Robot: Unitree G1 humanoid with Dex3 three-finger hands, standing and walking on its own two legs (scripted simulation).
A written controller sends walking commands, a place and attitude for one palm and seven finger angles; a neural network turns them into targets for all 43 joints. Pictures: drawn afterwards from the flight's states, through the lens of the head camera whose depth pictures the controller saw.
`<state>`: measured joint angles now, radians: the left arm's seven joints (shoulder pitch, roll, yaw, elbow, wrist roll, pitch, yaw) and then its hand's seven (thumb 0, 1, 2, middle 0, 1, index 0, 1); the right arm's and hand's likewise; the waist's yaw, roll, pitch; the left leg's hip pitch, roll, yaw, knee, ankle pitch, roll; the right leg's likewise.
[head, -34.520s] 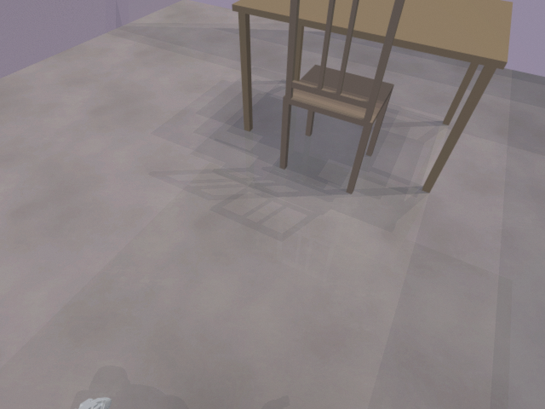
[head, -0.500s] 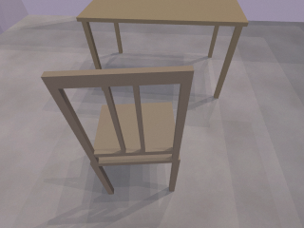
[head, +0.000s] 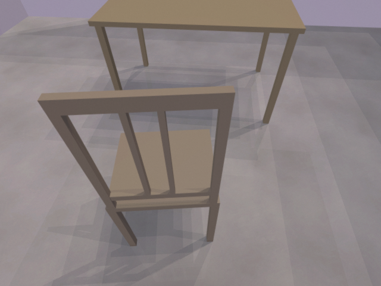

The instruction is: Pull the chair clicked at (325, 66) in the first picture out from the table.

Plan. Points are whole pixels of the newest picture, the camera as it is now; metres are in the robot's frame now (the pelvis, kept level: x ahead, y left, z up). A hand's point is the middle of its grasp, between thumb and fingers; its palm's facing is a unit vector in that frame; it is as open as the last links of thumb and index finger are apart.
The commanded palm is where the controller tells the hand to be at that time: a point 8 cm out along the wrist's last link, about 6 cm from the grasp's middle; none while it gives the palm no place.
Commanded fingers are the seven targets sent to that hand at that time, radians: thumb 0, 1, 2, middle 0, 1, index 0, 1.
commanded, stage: look to check the result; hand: left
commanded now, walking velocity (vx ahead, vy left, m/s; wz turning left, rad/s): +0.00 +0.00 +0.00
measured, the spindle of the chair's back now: (138, 160) +0.45 +0.18 -0.06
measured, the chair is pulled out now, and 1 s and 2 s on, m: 0.74 0.74 0.74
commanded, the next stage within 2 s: stand and wait in 0.76 s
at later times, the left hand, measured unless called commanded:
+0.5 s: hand out of the picture +0.00 +0.16 -0.17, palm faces +0.01 -0.98 -0.18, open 7.4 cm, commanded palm none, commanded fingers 0.00 0.90 0.90 -0.20 -0.30 -0.20 -0.30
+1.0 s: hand out of the picture +0.00 +0.17 -0.17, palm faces +0.02 -0.99 -0.17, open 7.4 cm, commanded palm none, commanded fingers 0.00 0.90 0.90 -0.20 -0.30 -0.20 -0.30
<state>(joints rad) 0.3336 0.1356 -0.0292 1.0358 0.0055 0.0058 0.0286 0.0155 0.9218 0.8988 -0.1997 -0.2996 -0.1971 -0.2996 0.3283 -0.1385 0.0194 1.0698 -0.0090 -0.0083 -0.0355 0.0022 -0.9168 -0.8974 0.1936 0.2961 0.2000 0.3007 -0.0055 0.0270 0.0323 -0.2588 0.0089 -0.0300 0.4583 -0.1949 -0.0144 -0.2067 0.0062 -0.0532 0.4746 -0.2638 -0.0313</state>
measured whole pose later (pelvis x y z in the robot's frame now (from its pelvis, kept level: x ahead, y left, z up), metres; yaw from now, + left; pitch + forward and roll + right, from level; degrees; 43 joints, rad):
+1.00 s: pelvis +0.01 +0.01 +0.00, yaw +0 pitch +0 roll +0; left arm 0.34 0.13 -0.02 1.06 0.00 0.00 0.03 0.01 0.91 0.90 -0.20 -0.30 -0.20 -0.30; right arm 0.32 -0.13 0.02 1.10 0.00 -0.01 -0.04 0.00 -0.91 -0.90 0.19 0.30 0.20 0.30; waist 0.00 0.01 0.03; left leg -0.23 0.00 -0.02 0.44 -0.21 0.00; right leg -0.17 0.00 -0.05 0.44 -0.27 -0.02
